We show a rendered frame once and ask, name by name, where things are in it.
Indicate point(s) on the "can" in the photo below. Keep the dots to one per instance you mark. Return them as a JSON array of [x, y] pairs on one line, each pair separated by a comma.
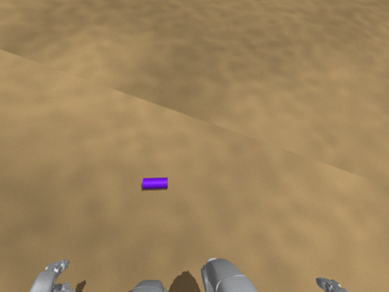
[[155, 183]]

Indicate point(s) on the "right robot hand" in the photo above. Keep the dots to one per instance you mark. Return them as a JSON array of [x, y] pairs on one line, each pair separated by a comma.
[[329, 285]]

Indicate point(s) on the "left robot hand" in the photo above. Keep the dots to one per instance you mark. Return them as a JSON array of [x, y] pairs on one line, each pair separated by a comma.
[[45, 281]]

